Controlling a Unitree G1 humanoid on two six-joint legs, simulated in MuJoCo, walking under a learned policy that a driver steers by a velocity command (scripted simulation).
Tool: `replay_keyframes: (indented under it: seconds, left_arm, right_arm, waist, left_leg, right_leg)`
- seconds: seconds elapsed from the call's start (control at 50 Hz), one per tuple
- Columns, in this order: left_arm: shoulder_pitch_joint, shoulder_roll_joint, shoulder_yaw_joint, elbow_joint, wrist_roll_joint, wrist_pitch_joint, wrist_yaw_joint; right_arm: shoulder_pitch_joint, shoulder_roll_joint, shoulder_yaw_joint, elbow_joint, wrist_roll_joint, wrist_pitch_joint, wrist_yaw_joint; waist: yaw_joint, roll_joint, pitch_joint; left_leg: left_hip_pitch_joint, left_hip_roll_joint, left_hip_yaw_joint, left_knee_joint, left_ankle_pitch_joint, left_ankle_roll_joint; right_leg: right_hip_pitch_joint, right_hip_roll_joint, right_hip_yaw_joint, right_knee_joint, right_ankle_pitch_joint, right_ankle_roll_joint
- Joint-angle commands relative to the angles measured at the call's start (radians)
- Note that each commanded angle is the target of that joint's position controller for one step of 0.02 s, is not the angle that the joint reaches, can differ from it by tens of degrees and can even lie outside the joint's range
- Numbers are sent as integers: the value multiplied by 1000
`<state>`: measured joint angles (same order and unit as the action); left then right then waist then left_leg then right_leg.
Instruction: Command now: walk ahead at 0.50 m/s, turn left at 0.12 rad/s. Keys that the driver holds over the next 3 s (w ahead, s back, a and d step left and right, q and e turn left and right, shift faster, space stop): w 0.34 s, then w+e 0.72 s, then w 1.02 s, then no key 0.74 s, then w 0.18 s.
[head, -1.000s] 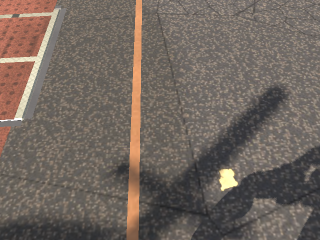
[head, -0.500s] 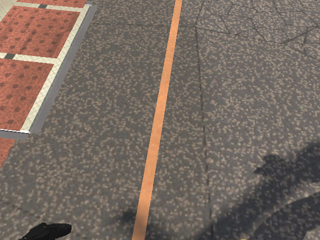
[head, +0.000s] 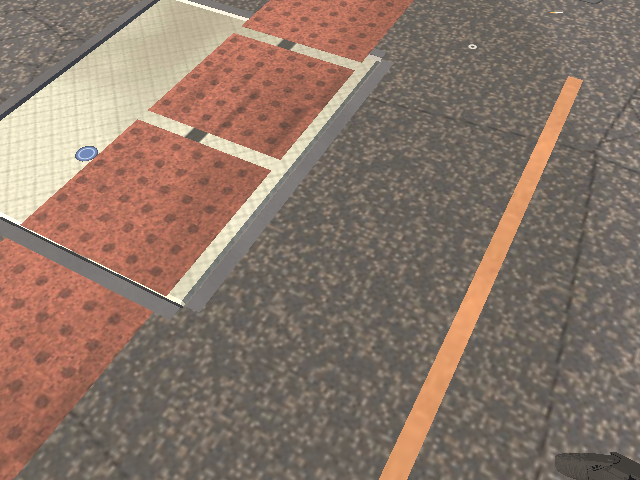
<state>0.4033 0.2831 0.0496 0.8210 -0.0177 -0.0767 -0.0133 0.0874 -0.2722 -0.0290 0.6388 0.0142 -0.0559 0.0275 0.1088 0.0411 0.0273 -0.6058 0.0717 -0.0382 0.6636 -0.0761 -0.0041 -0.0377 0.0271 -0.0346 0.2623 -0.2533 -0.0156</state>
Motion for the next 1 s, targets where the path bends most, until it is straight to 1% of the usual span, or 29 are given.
replay_keyframes:
  seconds: [0.02,0.06,0.08,0.1,0.12,0.14,0.16,0.18,0.2,0.22,0.24,0.28,0.32,0.36,0.44,0.56,0.62,0.64,0.66,0.68,0.7,0.72,0.74,0.76,0.78,0.82,0.86,0.94,1.0]
  left_arm:
    - [-12,188,44,-38,-12,-4,4]
    - [-13,201,48,-25,-15,7,8]
    - [-29,208,49,-24,-16,12,11]
    - [-26,193,43,-22,-14,15,14]
    - [-34,154,25,-39,4,12,17]
    - [56,46,-12,-77,18,-5,14]
    - [31,104,0,-64,5,-23,10]
    - [-43,167,20,-86,-21,-33,4]
    - [-100,160,18,-97,-21,-35,5]
    - [-124,148,19,-98,-4,-31,7]
    - [-111,139,22,-93,6,-22,8]
    - [-80,100,16,-78,9,-3,7]
    - [-119,88,13,-91,15,9,11]
    - [-183,74,8,-108,17,9,9]
    - [-307,49,-5,-134,2,1,-11]
    - [-438,55,-6,-209,-4,-1,-46]
    - [-368,92,13,-218,4,2,-56]
    - [-247,128,36,-192,5,5,-53]
    - [-88,190,68,-157,0,10,-40]
    - [19,313,100,-153,2,14,-26]
    - [31,255,81,-156,-10,14,-24]
    - [8,199,62,-155,-2,13,-21]
    - [-47,176,57,-163,1,13,-17]
    - [-108,156,50,-175,3,14,-15]
    - [-152,130,40,-190,11,13,-12]
    - [-186,129,42,-205,15,12,-6]
    - [-178,151,49,-198,11,9,5]
    - [-121,177,59,-172,-1,18,24]
    - [-65,183,63,-149,-10,28,28]
  right_arm:
    - [-105,-64,-15,-97,8,-22,11]
    - [-91,-85,-24,-99,6,-25,15]
    - [-30,-103,-35,-83,1,-26,13]
    - [91,-140,-57,-43,-4,-23,5]
    - [258,-195,-79,-9,-10,-18,-6]
    - [343,-305,-100,3,-25,-10,-13]
    - [362,-229,-82,10,-8,-8,-10]
    - [293,-189,-64,9,-4,-11,-8]
    - [234,-157,-55,3,-7,-13,-7]
    - [184,-129,-46,4,-13,-17,-2]
    - [151,-108,-39,2,-22,-23,1]
    - [133,-109,-43,12,-19,-35,2]
    - [147,-129,-49,35,-16,-46,-1]
    - [168,-141,-53,57,-17,-46,-10]
    - [216,-167,-57,96,-17,-45,-21]
    - [289,-182,-65,163,-8,-18,-29]
    - [263,-214,-74,158,-6,4,-44]
    - [248,-218,-74,151,-7,15,-52]
    - [250,-208,-67,135,-12,16,-63]
    - [335,-108,-29,84,-35,-8,-51]
    - [312,-97,-17,90,-37,-45,-35]
    - [217,-169,-38,61,5,-71,-18]
    - [155,-164,-32,38,17,-85,-15]
    - [132,-156,-33,34,-2,-88,-20]
    - [136,-164,-42,36,-20,-80,-26]
    - [171,-141,-42,36,-30,-58,-28]
    - [152,-118,-35,27,-33,-43,-33]
    - [-15,-74,-16,-12,-29,-48,-28]
    - [-84,-97,-23,-32,-10,-58,-17]
  waist:
    - [-27,-132,26]
    - [-56,-137,18]
    - [-101,-132,-16]
    - [-159,-111,-94]
    - [-233,-61,-214]
    - [-205,199,-343]
    - [-229,194,-387]
    - [-214,135,-225]
    - [-190,78,-142]
    - [-161,40,-76]
    - [-125,52,-56]
    - [-93,58,-51]
    - [-88,33,-25]
    - [-103,14,-6]
    - [-159,6,24]
    - [-197,-6,60]
    - [-139,39,-20]
    - [-69,37,-95]
    - [3,6,-186]
    - [-17,-209,-326]
    - [-13,-232,-435]
    - [12,-180,-321]
    - [-9,-111,-208]
    - [-50,-46,-123]
    - [-87,-56,-85]
    - [-127,-92,-69]
    - [-132,-95,-49]
    - [-68,-109,-23]
    - [-42,-123,-27]
  left_leg:
    - [57,-24,25,-87,32,21]
    - [113,-38,36,-132,-11,52]
    - [217,-61,57,-169,-8,72]
    - [398,-84,76,-190,-4,99]
    - [661,21,-34,-161,3,146]
    - [997,282,-485,-223,-130,301]
    - [993,315,-695,-348,-285,339]
    - [872,285,-567,-369,-314,298]
    - [746,238,-444,-384,-258,272]
    - [627,198,-363,-415,-164,258]
    - [544,167,-304,-443,-81,246]
    - [461,146,-235,-490,20,255]
    - [435,140,-176,-518,94,265]
    - [452,131,-117,-530,130,252]
    - [471,117,-3,-551,110,206]
    - [692,190,55,-480,197,175]
    - [744,184,107,-293,657,135]
    - [714,157,145,-125,788,110]
    - [550,124,170,107,695,72]
    - [102,-20,180,513,160,-1]
    - [-97,-139,-8,686,-481,-15]
    - [-195,-72,-80,723,-432,5]
    - [-200,-28,-62,663,-351,19]
    - [-163,5,-51,562,-299,14]
    - [-92,31,-50,493,-261,5]
    - [-14,34,-39,430,-235,-27]
    - [5,25,-17,331,-178,-59]
    - [92,-30,-6,8,105,-76]
    - [143,-61,-31,-103,161,-70]
  right_leg:
    - [-19,-269,157,-81,284,-164]
    - [21,-286,152,-36,365,-145]
    - [19,-270,124,39,494,-126]
    - [-15,-225,80,187,613,-103]
    - [-165,-180,39,429,485,-64]
    - [-553,-21,-6,823,-35,12]
    - [-685,-12,127,976,-314,13]
    - [-766,-68,130,1016,-254,1]
    - [-752,-111,105,982,-166,-5]
    - [-718,-136,97,922,-102,2]
    - [-656,-161,107,878,-55,6]
    - [-587,-165,97,838,-8,24]
    - [-610,-167,93,765,62,42]
    - [-640,-167,94,648,175,50]
    - [-593,-133,68,429,373,28]
    - [-669,-94,60,310,271,-30]
    - [-517,-17,-29,307,120,-79]
    - [-352,26,-57,277,131,-105]
    - [-77,1,21,262,184,-150]
    - [355,-264,497,261,116,-328]
    - [481,-370,859,91,34,-407]
    - [411,-336,727,63,-5,-348]
    - [266,-295,596,52,37,-312]
    - [112,-257,505,31,126,-287]
    - [-1,-224,442,4,213,-275]
    - [-125,-193,402,-35,295,-287]
    - [-208,-169,339,-51,344,-288]
    - [-278,-101,272,-35,237,-221]
    - [-235,-126,338,3,145,-200]
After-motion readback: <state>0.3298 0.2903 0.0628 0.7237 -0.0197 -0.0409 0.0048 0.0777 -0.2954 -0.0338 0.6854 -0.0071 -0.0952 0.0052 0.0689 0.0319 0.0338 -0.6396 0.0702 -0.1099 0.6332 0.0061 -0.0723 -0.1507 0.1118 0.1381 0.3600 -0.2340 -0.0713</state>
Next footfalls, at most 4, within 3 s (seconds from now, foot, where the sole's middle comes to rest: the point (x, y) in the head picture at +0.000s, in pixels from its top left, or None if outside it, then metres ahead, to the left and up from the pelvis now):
0.12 left None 0.23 0.13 -0.78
0.66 right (420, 460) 0.53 -0.10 -0.78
1.12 left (359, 326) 0.83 0.04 -0.78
1.62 right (501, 291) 0.96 -0.30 -0.78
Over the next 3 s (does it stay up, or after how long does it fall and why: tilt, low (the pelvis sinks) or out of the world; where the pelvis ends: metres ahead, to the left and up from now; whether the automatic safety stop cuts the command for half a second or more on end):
stays up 1.29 -0.32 -0.01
